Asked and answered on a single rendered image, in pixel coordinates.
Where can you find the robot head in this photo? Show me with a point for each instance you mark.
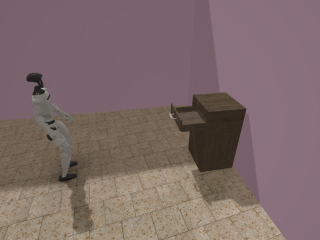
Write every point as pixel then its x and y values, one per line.
pixel 36 77

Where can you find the robot left hand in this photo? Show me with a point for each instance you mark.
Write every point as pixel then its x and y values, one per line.
pixel 65 115

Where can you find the robot right hand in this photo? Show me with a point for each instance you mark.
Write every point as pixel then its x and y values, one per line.
pixel 59 141

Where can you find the robot right upper arm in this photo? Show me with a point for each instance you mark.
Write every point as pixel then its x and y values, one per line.
pixel 37 102

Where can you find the robot right forearm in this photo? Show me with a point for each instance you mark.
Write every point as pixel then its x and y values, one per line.
pixel 47 128

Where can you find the handle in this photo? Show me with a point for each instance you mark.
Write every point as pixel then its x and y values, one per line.
pixel 170 115

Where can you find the drawer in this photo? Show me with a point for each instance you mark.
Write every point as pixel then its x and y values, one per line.
pixel 189 118

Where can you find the right robot thigh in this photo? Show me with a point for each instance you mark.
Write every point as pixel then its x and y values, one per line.
pixel 68 150

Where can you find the robot left forearm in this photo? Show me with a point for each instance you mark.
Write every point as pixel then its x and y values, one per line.
pixel 57 110

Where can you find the cabinet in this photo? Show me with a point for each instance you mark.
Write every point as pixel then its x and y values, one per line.
pixel 214 148

